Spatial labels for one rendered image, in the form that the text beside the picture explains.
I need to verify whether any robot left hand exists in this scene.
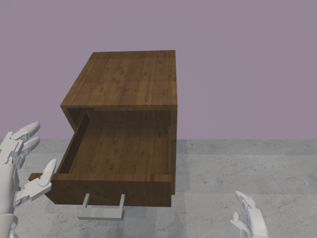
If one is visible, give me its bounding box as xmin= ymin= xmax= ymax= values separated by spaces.
xmin=0 ymin=122 xmax=57 ymax=214

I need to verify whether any drawer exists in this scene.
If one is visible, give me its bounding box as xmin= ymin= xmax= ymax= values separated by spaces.
xmin=28 ymin=110 xmax=171 ymax=207

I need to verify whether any cabinet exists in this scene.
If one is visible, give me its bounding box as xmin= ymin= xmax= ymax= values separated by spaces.
xmin=60 ymin=50 xmax=177 ymax=195

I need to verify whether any robot right hand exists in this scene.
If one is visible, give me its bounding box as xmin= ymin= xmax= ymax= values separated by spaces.
xmin=230 ymin=191 xmax=269 ymax=238

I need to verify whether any handle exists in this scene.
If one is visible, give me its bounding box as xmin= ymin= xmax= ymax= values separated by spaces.
xmin=77 ymin=193 xmax=125 ymax=221

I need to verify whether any robot left forearm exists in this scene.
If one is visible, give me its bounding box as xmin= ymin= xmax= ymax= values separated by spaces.
xmin=0 ymin=214 xmax=18 ymax=238

